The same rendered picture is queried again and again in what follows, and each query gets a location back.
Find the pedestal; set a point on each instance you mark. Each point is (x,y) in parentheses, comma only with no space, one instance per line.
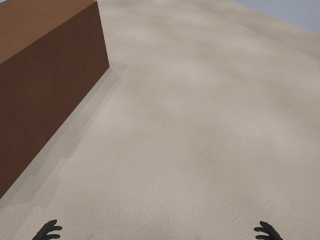
(52,53)

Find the left robot hand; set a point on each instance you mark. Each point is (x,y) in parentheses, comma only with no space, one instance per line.
(48,227)

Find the right robot hand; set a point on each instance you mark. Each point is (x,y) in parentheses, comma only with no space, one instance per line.
(268,229)

